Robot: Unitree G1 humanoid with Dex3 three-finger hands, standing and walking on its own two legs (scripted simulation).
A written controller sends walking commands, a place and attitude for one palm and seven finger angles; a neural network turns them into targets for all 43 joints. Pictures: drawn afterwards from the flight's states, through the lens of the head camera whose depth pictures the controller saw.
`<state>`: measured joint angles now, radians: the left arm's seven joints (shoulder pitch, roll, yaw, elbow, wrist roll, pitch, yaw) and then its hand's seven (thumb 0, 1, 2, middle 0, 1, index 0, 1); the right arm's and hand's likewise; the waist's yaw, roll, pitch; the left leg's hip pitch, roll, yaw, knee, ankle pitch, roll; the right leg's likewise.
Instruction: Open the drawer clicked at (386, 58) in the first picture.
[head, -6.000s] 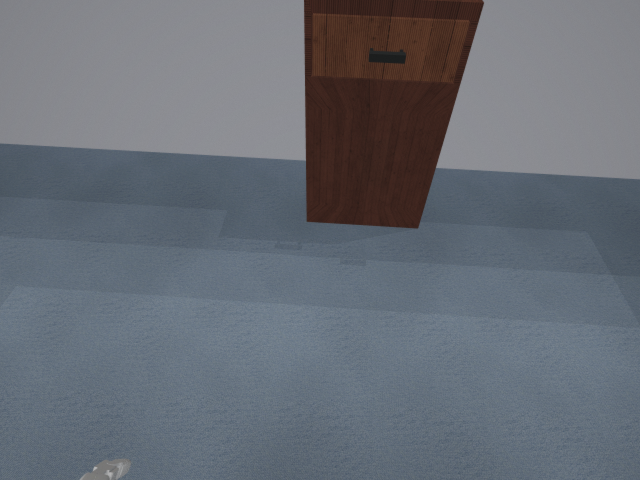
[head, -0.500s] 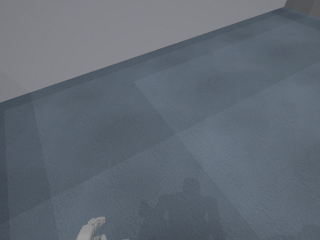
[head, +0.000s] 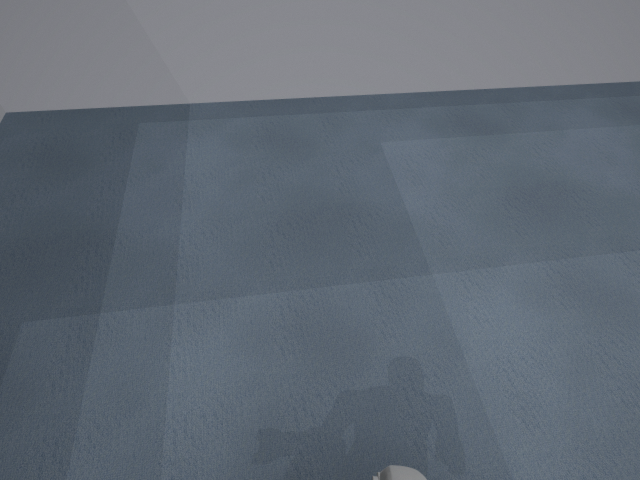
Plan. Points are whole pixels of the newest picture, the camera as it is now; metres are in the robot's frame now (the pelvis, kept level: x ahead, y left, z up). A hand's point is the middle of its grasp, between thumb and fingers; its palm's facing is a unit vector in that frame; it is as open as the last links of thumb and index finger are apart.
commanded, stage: turn to face it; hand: left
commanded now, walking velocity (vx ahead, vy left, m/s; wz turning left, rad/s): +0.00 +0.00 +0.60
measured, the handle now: out of the picture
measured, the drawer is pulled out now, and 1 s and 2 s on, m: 0.00 0.00 0.00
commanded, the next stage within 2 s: none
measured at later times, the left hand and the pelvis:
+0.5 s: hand out of the picture -0.03 +0.14 -0.16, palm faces +0.34 -0.91 -0.25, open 7.3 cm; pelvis -0.03 -0.06 +0.00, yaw +20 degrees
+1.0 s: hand out of the picture -0.06 +0.22 -0.15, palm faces +0.58 -0.77 -0.26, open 7.3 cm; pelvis -0.04 -0.03 +0.00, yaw +36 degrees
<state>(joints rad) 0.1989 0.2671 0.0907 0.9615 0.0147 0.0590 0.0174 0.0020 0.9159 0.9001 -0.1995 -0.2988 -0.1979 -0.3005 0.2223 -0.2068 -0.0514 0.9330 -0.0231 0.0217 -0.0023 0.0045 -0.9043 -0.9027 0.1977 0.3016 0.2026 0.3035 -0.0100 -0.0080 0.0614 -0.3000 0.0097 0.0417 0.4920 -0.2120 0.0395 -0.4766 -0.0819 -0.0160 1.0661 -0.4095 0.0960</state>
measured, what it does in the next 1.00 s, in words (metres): steps on the spot, turning left: right foot, then left foot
